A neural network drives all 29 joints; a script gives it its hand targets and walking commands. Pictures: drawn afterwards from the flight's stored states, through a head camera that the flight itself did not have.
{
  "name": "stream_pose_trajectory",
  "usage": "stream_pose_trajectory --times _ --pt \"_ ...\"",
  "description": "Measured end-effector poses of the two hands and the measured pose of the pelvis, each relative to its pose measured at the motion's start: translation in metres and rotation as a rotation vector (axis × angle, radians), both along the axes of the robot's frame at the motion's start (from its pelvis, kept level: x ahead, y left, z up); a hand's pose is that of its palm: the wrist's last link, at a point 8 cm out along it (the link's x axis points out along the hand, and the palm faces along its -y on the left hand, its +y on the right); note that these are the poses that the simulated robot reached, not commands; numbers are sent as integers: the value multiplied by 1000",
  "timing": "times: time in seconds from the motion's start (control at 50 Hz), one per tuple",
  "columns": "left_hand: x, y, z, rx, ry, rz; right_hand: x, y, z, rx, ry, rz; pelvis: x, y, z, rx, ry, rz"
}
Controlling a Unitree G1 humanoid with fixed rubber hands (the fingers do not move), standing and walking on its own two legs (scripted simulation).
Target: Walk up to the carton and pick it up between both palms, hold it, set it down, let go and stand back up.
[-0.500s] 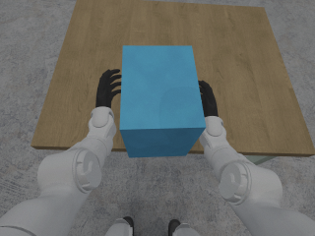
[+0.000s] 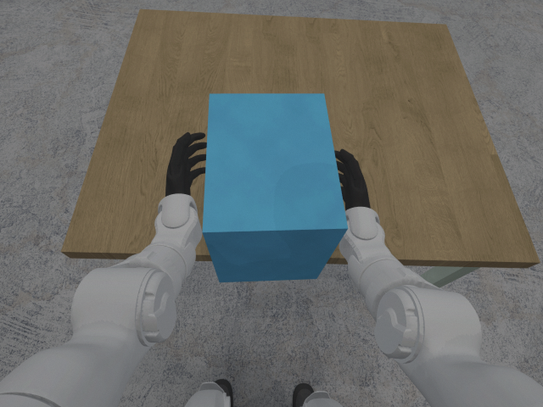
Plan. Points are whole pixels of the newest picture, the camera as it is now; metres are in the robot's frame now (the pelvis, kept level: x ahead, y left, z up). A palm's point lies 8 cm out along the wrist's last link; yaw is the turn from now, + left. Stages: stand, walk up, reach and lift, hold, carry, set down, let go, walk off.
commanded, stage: reach and lift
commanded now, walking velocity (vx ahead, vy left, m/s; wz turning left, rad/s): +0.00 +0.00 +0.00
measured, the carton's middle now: (268, 194) +0.44 +0.02 -0.03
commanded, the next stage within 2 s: none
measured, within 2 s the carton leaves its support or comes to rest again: leaves its support in 0.26 s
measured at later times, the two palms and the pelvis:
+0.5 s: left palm (174, 188) +0.40 +0.15 +0.06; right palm (363, 209) +0.39 -0.12 +0.04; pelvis -0.02 +0.00 +0.00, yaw +0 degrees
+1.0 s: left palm (140, 132) +0.40 +0.16 +0.17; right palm (390, 142) +0.40 -0.11 +0.17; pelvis -0.01 -0.01 +0.02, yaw +2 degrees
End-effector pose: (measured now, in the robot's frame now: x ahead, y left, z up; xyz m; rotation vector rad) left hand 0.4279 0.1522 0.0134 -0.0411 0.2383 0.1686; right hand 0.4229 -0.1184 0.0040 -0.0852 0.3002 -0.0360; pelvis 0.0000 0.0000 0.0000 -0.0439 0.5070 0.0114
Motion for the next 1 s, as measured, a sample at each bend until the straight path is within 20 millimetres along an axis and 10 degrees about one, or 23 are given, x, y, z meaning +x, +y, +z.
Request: stream_pose_trajectory --times 0.44,1.0 --pt "-28 -2 31 80 52 -1 -32 1 22 10 62 -19 -17 4 -3 -11 -55 11" --pt "-31 7 160 138 43 20 -21 8 168 21 54 -3 -6 -5 22 6 -308 31"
